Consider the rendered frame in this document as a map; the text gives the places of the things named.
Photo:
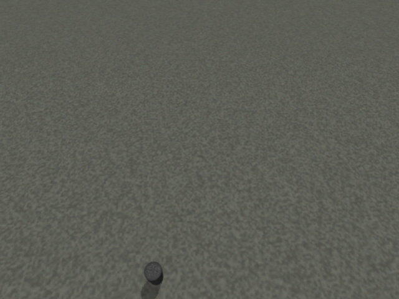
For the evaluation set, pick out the cup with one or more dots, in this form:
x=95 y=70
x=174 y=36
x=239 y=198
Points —
x=153 y=273

